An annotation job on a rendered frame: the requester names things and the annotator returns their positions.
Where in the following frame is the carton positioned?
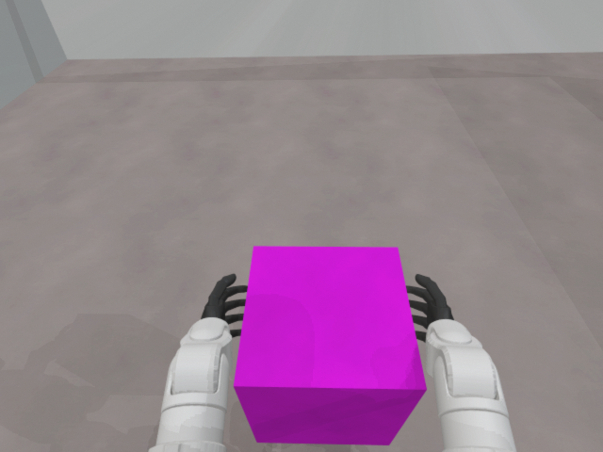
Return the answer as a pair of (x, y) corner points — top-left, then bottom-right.
(234, 246), (427, 445)

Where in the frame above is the robot left forearm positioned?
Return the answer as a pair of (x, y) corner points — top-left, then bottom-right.
(148, 317), (233, 452)

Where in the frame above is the left robot hand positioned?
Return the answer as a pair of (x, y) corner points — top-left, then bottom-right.
(201, 274), (248, 338)

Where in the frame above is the robot right forearm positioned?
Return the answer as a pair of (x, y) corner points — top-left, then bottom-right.
(426, 319), (516, 452)

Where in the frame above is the right robot hand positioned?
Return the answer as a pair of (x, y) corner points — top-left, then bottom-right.
(406, 274), (454, 343)

